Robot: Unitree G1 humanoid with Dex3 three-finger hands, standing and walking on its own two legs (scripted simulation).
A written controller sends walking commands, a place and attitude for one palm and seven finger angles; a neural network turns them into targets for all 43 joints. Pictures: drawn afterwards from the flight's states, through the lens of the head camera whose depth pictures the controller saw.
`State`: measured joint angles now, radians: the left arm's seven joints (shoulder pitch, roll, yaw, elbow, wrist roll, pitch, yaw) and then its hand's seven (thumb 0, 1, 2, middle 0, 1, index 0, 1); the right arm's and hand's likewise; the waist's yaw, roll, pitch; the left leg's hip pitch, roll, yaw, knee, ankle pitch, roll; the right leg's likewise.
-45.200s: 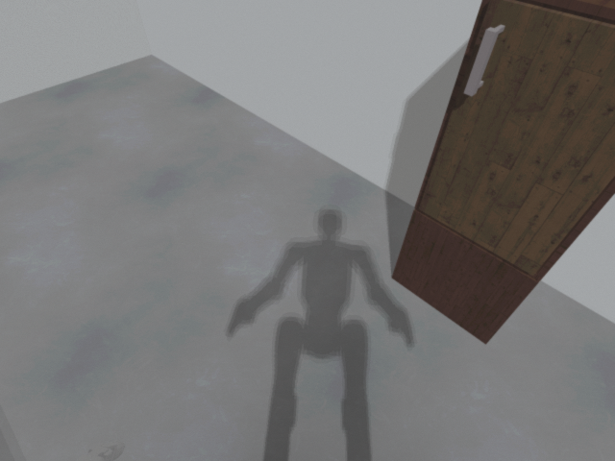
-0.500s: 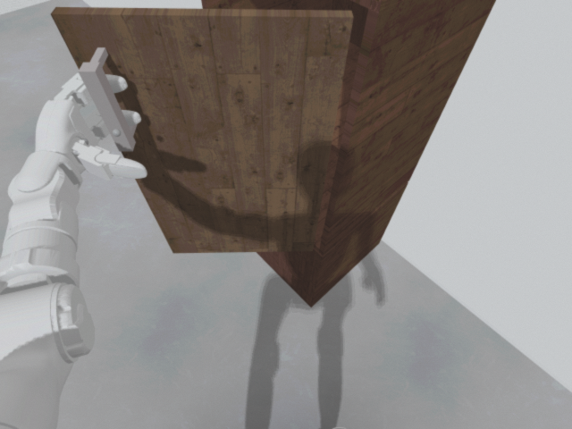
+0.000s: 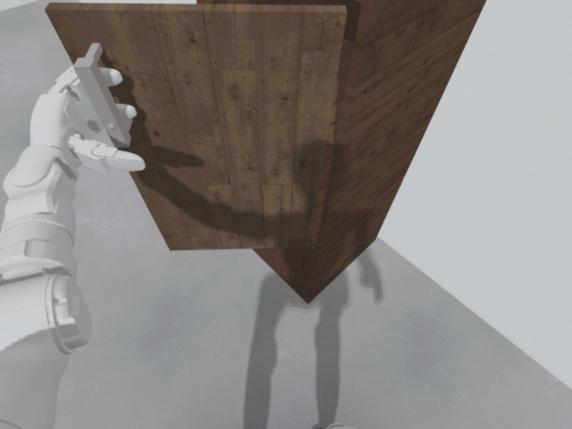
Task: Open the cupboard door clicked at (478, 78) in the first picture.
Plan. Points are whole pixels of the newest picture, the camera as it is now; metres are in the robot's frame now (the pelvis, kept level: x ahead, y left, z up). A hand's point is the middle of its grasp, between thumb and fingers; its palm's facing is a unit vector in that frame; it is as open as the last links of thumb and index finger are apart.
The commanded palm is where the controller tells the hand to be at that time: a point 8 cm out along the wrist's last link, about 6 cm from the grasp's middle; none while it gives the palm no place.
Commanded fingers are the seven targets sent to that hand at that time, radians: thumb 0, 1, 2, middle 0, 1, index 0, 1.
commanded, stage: close the thumb around the handle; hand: left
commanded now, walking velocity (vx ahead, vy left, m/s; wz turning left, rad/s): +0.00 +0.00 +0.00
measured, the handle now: (109, 98) +0.54 +0.23 +0.16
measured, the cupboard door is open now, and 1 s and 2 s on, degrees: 49 53 96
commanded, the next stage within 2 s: pull the door open along its arc in 0.60 s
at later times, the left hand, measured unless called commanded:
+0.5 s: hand (109, 126) +0.48 +0.21 +0.15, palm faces -0.03 -1.00 +0.01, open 6.2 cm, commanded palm +0.46 +0.27 +0.15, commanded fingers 0.00 0.90 0.90 -0.40 -1.35 -0.40 -1.35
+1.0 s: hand (115, 140) +0.46 +0.20 +0.15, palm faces -0.03 -1.00 +0.00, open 5.9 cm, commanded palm +0.40 +0.25 +0.15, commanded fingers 0.00 0.90 0.90 -0.40 -1.35 -0.40 -1.35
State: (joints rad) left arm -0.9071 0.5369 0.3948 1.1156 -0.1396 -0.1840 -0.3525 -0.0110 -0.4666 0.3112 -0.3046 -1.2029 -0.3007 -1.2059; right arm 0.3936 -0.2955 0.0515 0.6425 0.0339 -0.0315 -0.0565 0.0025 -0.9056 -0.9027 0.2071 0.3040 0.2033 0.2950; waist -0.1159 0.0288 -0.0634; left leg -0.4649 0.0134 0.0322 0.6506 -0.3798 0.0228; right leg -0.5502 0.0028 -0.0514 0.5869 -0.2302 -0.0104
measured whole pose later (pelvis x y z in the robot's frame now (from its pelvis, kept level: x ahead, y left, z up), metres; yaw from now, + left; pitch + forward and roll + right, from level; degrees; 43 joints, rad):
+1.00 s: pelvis +0.01 +0.00 +0.00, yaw -1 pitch +10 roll -1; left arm -0.68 0.44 0.38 0.84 -0.20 -0.13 -0.33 0.00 0.73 0.81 -0.33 -1.33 -0.32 -1.32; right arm 0.40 -0.29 0.03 0.61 0.04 -0.01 -0.04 0.00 -0.91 -0.90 0.21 0.30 0.20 0.29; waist -0.08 0.05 -0.09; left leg -0.39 0.02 0.05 0.61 -0.38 0.02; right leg -0.49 0.01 -0.03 0.56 -0.23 -0.01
